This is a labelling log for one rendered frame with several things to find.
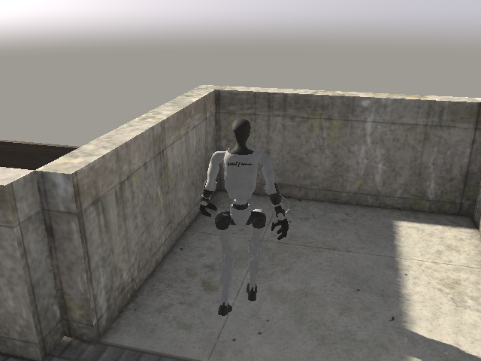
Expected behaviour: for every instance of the right robot hand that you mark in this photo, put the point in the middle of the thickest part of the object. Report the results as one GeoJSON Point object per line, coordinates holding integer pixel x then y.
{"type": "Point", "coordinates": [284, 227]}

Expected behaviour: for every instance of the right robot forearm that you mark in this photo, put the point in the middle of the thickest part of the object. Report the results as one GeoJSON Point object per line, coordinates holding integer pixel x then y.
{"type": "Point", "coordinates": [277, 204]}

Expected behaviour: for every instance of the robot right foot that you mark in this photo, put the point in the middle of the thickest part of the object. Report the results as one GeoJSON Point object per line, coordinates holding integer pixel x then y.
{"type": "Point", "coordinates": [251, 294]}

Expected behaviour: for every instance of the left robot thigh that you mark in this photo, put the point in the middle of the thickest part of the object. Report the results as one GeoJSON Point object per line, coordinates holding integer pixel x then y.
{"type": "Point", "coordinates": [224, 229]}

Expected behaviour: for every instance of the left robot forearm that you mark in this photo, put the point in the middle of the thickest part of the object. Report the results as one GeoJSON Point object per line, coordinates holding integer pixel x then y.
{"type": "Point", "coordinates": [206, 194]}

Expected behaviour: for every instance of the left robot hand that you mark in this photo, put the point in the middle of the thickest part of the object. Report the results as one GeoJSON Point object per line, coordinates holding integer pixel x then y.
{"type": "Point", "coordinates": [210, 206]}

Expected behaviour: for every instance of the right robot upper arm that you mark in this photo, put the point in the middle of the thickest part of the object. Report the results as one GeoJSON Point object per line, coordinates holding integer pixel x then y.
{"type": "Point", "coordinates": [268, 172]}

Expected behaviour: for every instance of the left robot upper arm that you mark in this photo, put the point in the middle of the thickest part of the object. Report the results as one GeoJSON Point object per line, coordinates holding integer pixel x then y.
{"type": "Point", "coordinates": [213, 170]}

